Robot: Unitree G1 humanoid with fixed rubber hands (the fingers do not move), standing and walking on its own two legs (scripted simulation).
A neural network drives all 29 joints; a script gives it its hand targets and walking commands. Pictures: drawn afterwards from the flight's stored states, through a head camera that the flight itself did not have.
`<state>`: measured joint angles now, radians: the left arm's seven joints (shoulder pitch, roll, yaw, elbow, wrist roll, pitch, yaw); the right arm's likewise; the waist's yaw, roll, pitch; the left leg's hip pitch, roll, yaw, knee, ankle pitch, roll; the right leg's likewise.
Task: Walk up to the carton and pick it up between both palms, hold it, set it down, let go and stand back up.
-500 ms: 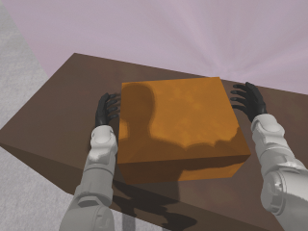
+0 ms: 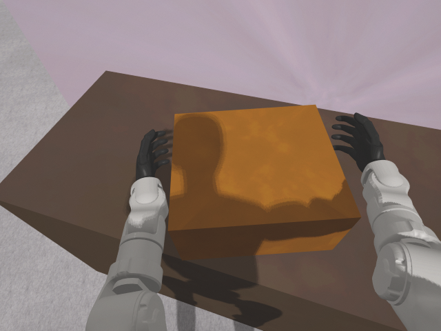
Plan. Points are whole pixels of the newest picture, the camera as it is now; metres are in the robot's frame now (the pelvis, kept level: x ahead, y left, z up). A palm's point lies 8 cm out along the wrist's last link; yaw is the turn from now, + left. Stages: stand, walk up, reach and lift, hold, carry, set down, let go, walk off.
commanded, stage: set down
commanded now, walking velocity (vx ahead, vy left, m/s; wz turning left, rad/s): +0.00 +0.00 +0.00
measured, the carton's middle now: (251, 179) +0.43 -0.01 -0.02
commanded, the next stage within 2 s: none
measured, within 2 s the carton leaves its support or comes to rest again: rests again in 0.94 s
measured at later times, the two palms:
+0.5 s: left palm (147, 173) +0.37 +0.18 +0.06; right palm (368, 157) +0.42 -0.22 +0.07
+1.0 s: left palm (154, 174) +0.38 +0.18 +0.04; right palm (368, 154) +0.44 -0.23 +0.06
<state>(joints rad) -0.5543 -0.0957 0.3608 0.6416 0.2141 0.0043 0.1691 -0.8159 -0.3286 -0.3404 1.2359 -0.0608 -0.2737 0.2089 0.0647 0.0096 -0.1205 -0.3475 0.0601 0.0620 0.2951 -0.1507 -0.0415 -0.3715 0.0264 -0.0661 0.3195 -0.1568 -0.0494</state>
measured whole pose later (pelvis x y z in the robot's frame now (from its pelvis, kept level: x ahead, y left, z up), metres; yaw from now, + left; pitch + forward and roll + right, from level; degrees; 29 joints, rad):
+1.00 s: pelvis -0.01 +0.00 -0.01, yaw +0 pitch +18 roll +0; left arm -0.67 0.00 0.10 0.84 -0.01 -0.06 0.22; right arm -0.95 -0.49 -0.03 1.47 0.24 -0.31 0.22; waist 0.13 0.02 -0.17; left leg -0.53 0.07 0.05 0.38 -0.17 -0.04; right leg -0.52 0.04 -0.07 0.35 -0.14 -0.05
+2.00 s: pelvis -0.02 +0.00 -0.01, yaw -1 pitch +17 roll +0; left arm -0.71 0.17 0.07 0.59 -0.17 0.30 0.20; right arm -1.00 -0.78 0.20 1.26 0.58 0.01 0.31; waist 0.15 0.02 -0.20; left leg -0.53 0.07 0.05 0.42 -0.18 -0.04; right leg -0.55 0.05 -0.02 0.41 -0.15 -0.05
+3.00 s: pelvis -0.03 +0.00 +0.00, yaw -2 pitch +5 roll +1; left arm -0.17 0.09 0.07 0.03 -0.11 0.40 0.21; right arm -0.42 -0.77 -0.02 0.78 0.52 0.03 0.35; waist 0.07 0.02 -0.08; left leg -0.28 0.04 0.03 0.34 -0.15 -0.04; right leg -0.32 0.04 0.01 0.38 -0.15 -0.05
